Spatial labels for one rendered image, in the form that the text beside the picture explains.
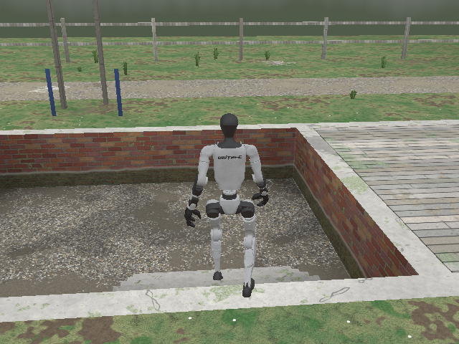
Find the robot right forearm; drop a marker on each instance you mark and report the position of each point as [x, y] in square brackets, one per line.
[262, 186]

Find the left robot foot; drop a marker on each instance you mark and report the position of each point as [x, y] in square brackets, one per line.
[217, 276]

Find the humanoid robot head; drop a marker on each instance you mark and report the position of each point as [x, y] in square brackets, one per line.
[228, 124]

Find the robot right hand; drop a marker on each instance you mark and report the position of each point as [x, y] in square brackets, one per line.
[259, 196]

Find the right robot upper arm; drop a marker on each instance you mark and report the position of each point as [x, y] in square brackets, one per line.
[255, 163]

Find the robot left hand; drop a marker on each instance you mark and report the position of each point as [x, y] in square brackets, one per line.
[189, 218]

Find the left robot upper arm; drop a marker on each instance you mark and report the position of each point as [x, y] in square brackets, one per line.
[206, 152]

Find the robot left forearm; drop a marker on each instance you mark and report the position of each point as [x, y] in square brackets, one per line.
[195, 195]

